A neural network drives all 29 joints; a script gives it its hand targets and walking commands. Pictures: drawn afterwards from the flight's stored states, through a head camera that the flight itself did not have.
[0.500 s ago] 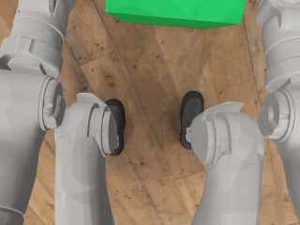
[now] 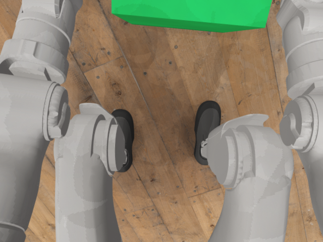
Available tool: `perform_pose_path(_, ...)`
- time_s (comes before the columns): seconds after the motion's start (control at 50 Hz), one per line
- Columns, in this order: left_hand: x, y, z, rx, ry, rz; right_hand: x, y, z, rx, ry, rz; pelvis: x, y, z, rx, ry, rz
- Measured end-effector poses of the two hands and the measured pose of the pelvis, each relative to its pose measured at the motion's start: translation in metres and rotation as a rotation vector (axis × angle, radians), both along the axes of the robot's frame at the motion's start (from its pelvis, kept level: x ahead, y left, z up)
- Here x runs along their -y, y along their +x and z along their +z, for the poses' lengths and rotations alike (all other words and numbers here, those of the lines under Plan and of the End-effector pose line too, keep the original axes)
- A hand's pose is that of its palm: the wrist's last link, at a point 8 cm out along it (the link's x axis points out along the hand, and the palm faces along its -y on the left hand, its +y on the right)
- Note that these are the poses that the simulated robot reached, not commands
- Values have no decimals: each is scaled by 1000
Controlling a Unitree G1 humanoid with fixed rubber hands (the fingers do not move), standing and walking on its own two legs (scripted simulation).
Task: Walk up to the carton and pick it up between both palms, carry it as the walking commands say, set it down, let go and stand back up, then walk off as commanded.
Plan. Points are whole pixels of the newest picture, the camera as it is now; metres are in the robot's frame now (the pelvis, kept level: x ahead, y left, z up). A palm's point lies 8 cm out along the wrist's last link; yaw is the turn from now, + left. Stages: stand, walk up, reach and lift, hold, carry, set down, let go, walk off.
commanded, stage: reach and lift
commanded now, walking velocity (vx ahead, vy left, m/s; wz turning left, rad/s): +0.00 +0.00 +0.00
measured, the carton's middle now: out of the picture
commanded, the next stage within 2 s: none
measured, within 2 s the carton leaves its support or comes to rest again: leaves its support in 1.22 s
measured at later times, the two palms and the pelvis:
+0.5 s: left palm out of the picture +0.55 +0.13 -0.20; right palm out of the picture +0.54 -0.19 -0.20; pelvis +0.00 +0.00 +0.00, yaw +0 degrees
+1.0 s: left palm out of the picture +0.55 +0.14 -0.21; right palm out of the picture +0.54 -0.19 -0.20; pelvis +0.00 +0.00 +0.00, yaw +0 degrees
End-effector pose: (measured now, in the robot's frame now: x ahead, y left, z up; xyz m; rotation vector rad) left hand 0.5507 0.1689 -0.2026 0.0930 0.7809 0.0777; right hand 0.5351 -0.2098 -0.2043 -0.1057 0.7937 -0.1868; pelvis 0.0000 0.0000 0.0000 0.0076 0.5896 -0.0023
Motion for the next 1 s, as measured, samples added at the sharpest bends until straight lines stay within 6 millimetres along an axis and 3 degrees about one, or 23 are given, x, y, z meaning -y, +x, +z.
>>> perform_pose_path(0.36,35,-1,-2,2,-63,-44,-16,7,2,13,24,32,0,0,0,0,0,0)
perform_pose_path(1.0,33,1,-2,-27,-102,-34,-16,7,1,-10,84,3,0,1,-4,9,-1,1)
